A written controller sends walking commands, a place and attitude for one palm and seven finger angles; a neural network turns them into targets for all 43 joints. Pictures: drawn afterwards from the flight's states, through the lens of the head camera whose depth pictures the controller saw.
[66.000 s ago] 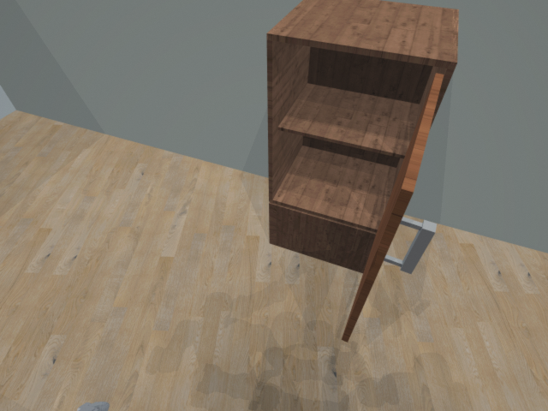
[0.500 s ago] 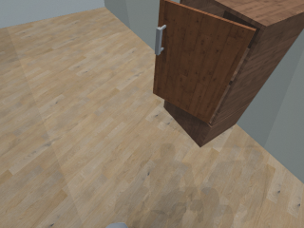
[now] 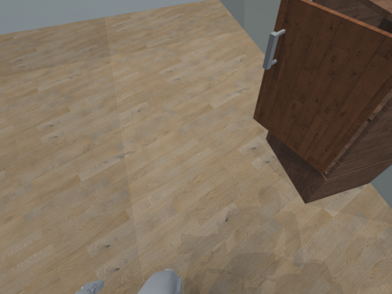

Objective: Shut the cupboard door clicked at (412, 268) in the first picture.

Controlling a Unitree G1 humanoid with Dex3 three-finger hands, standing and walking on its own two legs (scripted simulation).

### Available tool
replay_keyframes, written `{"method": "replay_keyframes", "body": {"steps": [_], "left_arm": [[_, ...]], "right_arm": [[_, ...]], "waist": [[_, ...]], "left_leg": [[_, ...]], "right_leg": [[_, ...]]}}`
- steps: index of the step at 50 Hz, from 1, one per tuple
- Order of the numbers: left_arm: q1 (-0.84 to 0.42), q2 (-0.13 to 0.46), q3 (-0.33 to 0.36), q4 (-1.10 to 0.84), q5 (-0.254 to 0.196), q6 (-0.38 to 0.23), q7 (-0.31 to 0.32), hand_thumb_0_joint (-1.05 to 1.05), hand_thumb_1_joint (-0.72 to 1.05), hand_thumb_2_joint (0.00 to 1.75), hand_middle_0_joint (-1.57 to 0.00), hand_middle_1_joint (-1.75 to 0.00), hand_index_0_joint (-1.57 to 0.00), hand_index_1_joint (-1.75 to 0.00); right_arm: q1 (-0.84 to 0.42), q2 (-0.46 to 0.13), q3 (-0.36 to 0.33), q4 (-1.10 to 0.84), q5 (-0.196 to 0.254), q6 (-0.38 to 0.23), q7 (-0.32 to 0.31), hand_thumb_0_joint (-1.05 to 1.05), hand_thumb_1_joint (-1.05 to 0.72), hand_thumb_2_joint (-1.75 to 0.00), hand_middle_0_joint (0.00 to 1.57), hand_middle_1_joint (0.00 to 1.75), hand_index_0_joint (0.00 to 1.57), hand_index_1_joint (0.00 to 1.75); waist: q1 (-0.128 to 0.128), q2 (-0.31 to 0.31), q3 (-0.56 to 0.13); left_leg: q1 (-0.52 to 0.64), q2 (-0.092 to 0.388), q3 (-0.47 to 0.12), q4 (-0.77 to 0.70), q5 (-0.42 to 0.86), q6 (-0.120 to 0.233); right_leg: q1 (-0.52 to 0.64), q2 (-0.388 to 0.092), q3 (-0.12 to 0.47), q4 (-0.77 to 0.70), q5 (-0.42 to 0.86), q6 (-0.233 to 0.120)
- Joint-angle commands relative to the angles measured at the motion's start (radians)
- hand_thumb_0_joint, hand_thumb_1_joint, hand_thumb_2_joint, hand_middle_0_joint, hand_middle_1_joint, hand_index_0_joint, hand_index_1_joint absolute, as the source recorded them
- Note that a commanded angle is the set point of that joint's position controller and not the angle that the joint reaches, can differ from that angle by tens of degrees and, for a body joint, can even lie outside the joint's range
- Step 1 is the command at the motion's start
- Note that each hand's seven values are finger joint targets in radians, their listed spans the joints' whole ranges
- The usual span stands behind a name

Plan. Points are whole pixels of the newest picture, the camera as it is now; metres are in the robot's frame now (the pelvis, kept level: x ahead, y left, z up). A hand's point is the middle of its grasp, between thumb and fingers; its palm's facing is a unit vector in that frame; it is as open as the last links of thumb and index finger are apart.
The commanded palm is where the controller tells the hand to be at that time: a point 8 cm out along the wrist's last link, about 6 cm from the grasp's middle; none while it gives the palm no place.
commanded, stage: walk to a spot facing it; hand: left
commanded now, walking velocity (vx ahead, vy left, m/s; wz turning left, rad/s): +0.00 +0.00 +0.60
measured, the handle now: (274, 49) +0.90 -0.26 -0.04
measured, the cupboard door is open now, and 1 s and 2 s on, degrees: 20 20 20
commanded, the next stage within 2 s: turn to face it in 1.28 s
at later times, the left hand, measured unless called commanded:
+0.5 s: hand out of the picture +0.02 +0.21 -0.15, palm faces +0.37 -0.88 -0.30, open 7.4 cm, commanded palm none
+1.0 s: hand out of the picture +0.06 +0.28 -0.17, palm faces +0.61 -0.77 -0.22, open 7.4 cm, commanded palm none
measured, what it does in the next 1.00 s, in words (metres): walks ahead, turning left: left foot, then right foot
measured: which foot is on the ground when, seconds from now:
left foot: up 0.00-0.14, down 0.16-0.40, up 0.42-0.78, down 0.80-1.00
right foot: down 0.00-0.16, up 0.18-0.40, down 0.42-0.80, up 0.82-1.00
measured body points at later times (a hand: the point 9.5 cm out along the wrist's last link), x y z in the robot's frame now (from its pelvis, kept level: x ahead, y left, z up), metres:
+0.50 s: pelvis +0.04 -0.02 -0.01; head +0.07 -0.02 +0.44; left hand +0.00 +0.25 -0.13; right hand +0.20 -0.23 -0.16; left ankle -0.02 +0.11 -0.67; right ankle +0.07 -0.12 -0.73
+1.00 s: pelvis +0.15 +0.09 +0.00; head +0.18 +0.13 +0.45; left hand +0.03 +0.32 -0.15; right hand +0.36 -0.05 -0.14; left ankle +0.11 +0.17 -0.73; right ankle +0.25 -0.03 -0.67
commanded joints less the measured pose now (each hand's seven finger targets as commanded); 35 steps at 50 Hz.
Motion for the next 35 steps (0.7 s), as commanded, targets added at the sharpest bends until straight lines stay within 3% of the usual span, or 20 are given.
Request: {"method": "replay_keyframes", "body": {"steps": [1, 2, 4, 5, 6, 7, 8, 9, 11, 16, 18, 19, 20, 21, 22, 23, 25, 27, 31, 35], "left_arm": [[0.057, 0.22, 0.06, -0.054, -0.001, -0.03, 0.014, 0.0, 0.9, 0.9, -0.2, -0.3, -0.2, -0.3], [0.084, 0.229, 0.064, -0.046, -0.002, -0.028, 0.014, 0.0, 0.9, 0.9, -0.2, -0.3, -0.2, -0.3], [0.09, 0.234, 0.069, -0.042, -0.005, -0.025, 0.012, 0.0, 0.9, 0.9, -0.2, -0.3, -0.2, -0.3], [0.092, 0.231, 0.068, -0.04, -0.01, -0.024, 0.007, 0.0, 0.9, 0.9, -0.2, -0.3, -0.2, -0.3], [0.094, 0.219, 0.066, -0.05, -0.018, -0.02, 0.005, 0.0, 0.9, 0.9, -0.2, -0.3, -0.2, -0.3], [0.118, 0.147, 0.053, -0.082, -0.024, -0.015, -0.001, 0.0, 0.9, 0.9, -0.2, -0.3, -0.2, -0.3], [0.05, 0.12, 0.03, -0.122, -0.015, -0.012, 0.002, 0.0, 0.9, 0.9, -0.2, -0.3, -0.2, -0.3], [-0.019, 0.125, 0.035, -0.129, -0.014, -0.003, 0.007, 0.0, 0.9, 0.9, -0.2, -0.3, -0.2, -0.3], [-0.052, 0.129, 0.041, -0.11, -0.02, -0.002, 0.0, 0.0, 0.9, 0.9, -0.2, -0.3, -0.2, -0.3], [0.053, 0.107, 0.041, -0.063, -0.015, -0.013, -0.035, 0.0, 0.9, 0.9, -0.2, -0.3, -0.2, -0.3], [0.171, 0.114, 0.048, -0.023, -0.009, -0.022, -0.041, 0.0, 0.9, 0.9, -0.2, -0.3, -0.2, -0.3], [0.253, 0.142, 0.06, -0.003, -0.001, -0.031, -0.038, 0.0, 0.9, 0.9, -0.2, -0.3, -0.2, -0.3], [0.319, 0.235, 0.079, -0.006, 0.015, -0.043, -0.024, 0.0, 0.9, 0.9, -0.2, -0.3, -0.2, -0.3], [0.282, 0.257, 0.07, -0.02, -0.003, -0.038, -0.016, 0.0, 0.9, 0.9, -0.2, -0.3, -0.2, -0.3], [0.203, 0.239, 0.073, -0.041, -0.009, -0.053, -0.011, 0.0, 0.9, 0.9, -0.2, -0.3, -0.2, -0.3], [0.13, 0.2, 0.063, -0.05, -0.006, -0.063, -0.007, 0.0, 0.9, 0.9, -0.2, -0.3, -0.2, -0.3], [0.061, 0.14, 0.05, -0.045, -0.005, -0.079, -0.007, 0.0, 0.9, 0.9, -0.2, -0.3, -0.2, -0.3], [0.112, 0.131, 0.049, -0.018, -0.007, -0.091, -0.008, 0.0, 0.9, 0.9, -0.2, -0.3, -0.2, -0.3], [0.226, 0.145, 0.056, 0.044, -0.005, -0.095, -0.007, 0.0, 0.9, 0.9, -0.2, -0.3, -0.2, -0.3], [0.258, 0.165, 0.06, 0.068, -0.003, -0.094, -0.011, 0.0, 0.9, 0.9, -0.2, -0.3, -0.2, -0.3]], "right_arm": [[-0.061, -0.014, 0.018, -0.107, 0.007, -0.03, 0.013, 0.0, -0.9, -0.9, 0.2, 0.3, 0.2, 0.3], [-0.074, -0.013, 0.021, -0.111, 0.008, -0.032, 0.013, 0.0, -0.9, -0.9, 0.2, 0.3, 0.2, 0.3], [-0.044, -0.024, 0.022, -0.108, 0.008, -0.037, 0.011, 0.0, -0.9, -0.9, 0.2, 0.3, 0.2, 0.3], [-0.016, -0.042, 0.02, -0.1, 0.006, -0.041, 0.012, 0.0, -0.9, -0.9, 0.2, 0.3, 0.2, 0.3], [0.052, -0.089, 0.008, -0.084, 0.001, -0.05, 0.011, 0.0, -0.9, -0.9, 0.2, 0.3, 0.2, 0.3], [0.104, -0.206, -0.019, -0.074, -0.009, -0.058, 0.002, 0.0, -0.9, -0.9, 0.2, 0.3, 0.2, 0.3], [0.177, -0.246, -0.029, -0.052, -0.004, -0.051, -0.006, 0.0, -0.9, -0.9, 0.2, 0.3, 0.2, 0.3], [0.191, -0.229, -0.027, -0.036, -0.008, -0.054, -0.02, 0.0, -0.9, -0.9, 0.2, 0.3, 0.2, 0.3], [0.092, -0.18, -0.009, -0.061, -0.014, -0.054, -0.034, 0.0, -0.9, -0.9, 0.2, 0.3, 0.2, 0.3], [-0.025, -0.179, -0.003, -0.086, -0.02, -0.053, -0.027, 0.0, -0.9, -0.9, 0.2, 0.3, 0.2, 0.3], [-0.072, -0.168, -0.003, -0.095, -0.013, -0.046, -0.023, 0.0, -0.9, -0.9, 0.2, 0.3, 0.2, 0.3], [-0.092, -0.128, 0.001, -0.107, -0.008, -0.047, -0.021, 0.0, -0.9, -0.9, 0.2, 0.3, 0.2, 0.3], [-0.097, -0.05, 0.018, -0.133, 0.006, -0.051, -0.013, 0.0, -0.9, -0.9, 0.2, 0.3, 0.2, 0.3], [-0.13, -0.042, 0.018, -0.154, -0.008, -0.057, -0.008, 0.0, -0.9, -0.9, 0.2, 0.3, 0.2, 0.3], [-0.111, -0.063, 0.007, -0.15, -0.014, -0.055, -0.002, 0.0, -0.9, -0.9, 0.2, 0.3, 0.2, 0.3], [-0.115, -0.062, 0.003, -0.133, -0.015, -0.053, 0.006, 0.0, -0.9, -0.9, 0.2, 0.3, 0.2, 0.3], [-0.065, -0.041, 0.005, -0.1, -0.014, -0.048, 0.025, 0.0, -0.9, -0.9, 0.2, 0.3, 0.2, 0.3], [-0.073, -0.007, 0.016, -0.09, -0.008, -0.048, 0.033, 0.0, -0.9, -0.9, 0.2, 0.3, 0.2, 0.3], [-0.145, 0.035, 0.034, -0.107, -0.005, -0.058, 0.044, 0.0, -0.9, -0.9, 0.2, 0.3, 0.2, 0.3], [-0.179, 0.033, 0.042, -0.125, -0.005, -0.076, 0.049, 0.0, -0.9, -0.9, 0.2, 0.3, 0.2, 0.3]], "waist": [[0.057, -0.232, -0.098], [0.069, -0.239, -0.107], [0.054, -0.241, -0.129], [0.039, -0.214, -0.147], [0.001, -0.105, -0.205], [-0.02, 0.2, -0.261], [-0.061, 0.245, -0.263], [-0.077, 0.19, -0.245], [-0.043, 0.211, -0.168], [0.026, 0.159, -0.116], [0.082, 0.121, -0.089], [0.124, 0.011, -0.074], [0.168, -0.296, -0.081], [0.149, -0.321, -0.038], [0.089, -0.242, -0.032], [0.059, -0.234, 0.026], [0.01, -0.189, 0.013], [0.029, -0.179, -0.013], [0.081, -0.168, -0.029], [0.098, -0.204, -0.051]], "left_leg": [[0.039, 0.03, 0.079, -0.198, -0.017, -0.01], [0.07, 0.023, 0.091, -0.251, -0.01, -0.003], [0.152, 0.016, 0.106, -0.405, 0.073, 0.008], [0.234, 0.013, 0.104, -0.51, 0.155, 0.016], [0.411, 0.066, 0.037, -0.609, 0.406, 0.039], [0.611, 0.336, -0.298, -0.604, 0.818, 0.163], [0.599, 0.447, -0.392, -0.631, 0.966, 0.278], [0.547, 0.404, -0.366, -0.638, 0.845, 0.278], [0.412, 0.331, -0.329, -0.667, 0.559, 0.243], [0.226, 0.214, -0.298, -0.723, -0.026, 0.183], [0.046, 0.157, -0.269, -0.677, -0.218, 0.154], [-0.105, 0.077, -0.213, -0.538, -0.262, 0.123], [-0.311, -0.049, -0.056, -0.197, -0.238, 0.058], [-0.301, -0.029, -0.049, 0.071, -0.163, 0.045], [-0.266, 0.038, -0.101, 0.185, -0.058, 0.045], [-0.26, 0.07, -0.098, 0.235, 0.013, 0.038], [-0.176, 0.108, -0.051, 0.2, 0.131, 0.022], [-0.15, 0.1, 0.009, 0.082, 0.157, 0.014], [-0.133, 0.091, 0.084, -0.158, 0.141, 0.031], [-0.03, 0.077, 0.135, -0.365, 0.101, 0.062]], "right_leg": [[0.164, -0.24, 0.043, -0.084, 0.692, -0.14], [0.17, -0.249, 0.046, -0.07, 0.712, -0.138], [0.169, -0.244, 0.018, -0.013, 0.691, -0.107], [0.143, -0.227, -0.015, 0.044, 0.655, -0.075], [0.035, -0.204, -0.061, 0.183, 0.534, -0.027], [-0.237, -0.072, -0.11, 0.392, 0.0, 0.049], [-0.322, -0.025, -0.027, 0.523, -0.358, 0.045], [-0.353, -0.029, 0.038, 0.582, -0.297, 0.037], [-0.347, -0.038, 0.073, 0.576, -0.201, 0.041], [-0.121, 0.047, -0.018, 0.21, -0.122, 0.027], [0.088, 0.087, -0.064, 0.056, -0.035, 0.026], [0.23, 0.038, 0.009, -0.079, -0.116, 0.011], [0.333, -0.231, 0.376, -0.328, -0.434, -0.077], [0.196, -0.388, 0.57, -0.451, -0.5, -0.138], [0.094, -0.401, 0.59, -0.461, -0.524, -0.167], [0.011, -0.372, 0.511, -0.462, -0.469, -0.156], [-0.005, -0.291, 0.22, -0.409, -0.211, -0.123], [0.089, -0.249, 0.055, -0.37, 0.049, -0.113], [0.251, -0.267, -0.062, -0.314, 0.315, -0.109], [0.309, -0.304, -0.112, -0.234, 0.461, -0.1]]}}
